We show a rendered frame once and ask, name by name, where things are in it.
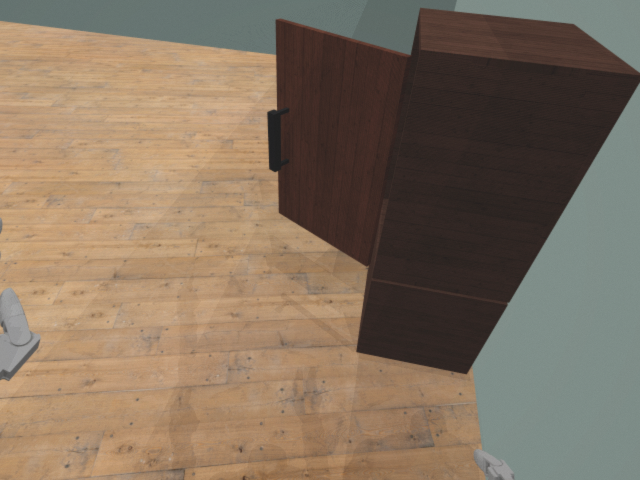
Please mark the handle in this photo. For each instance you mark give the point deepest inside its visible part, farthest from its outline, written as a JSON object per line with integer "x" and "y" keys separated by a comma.
{"x": 274, "y": 139}

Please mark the left robot hand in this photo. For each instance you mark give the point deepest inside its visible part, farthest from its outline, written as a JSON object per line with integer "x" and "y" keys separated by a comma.
{"x": 18, "y": 343}

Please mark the cupboard door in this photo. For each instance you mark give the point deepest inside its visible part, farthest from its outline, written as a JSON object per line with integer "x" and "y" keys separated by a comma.
{"x": 345, "y": 99}

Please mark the right robot hand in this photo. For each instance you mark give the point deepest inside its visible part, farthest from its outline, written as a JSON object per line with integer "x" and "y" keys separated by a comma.
{"x": 492, "y": 468}

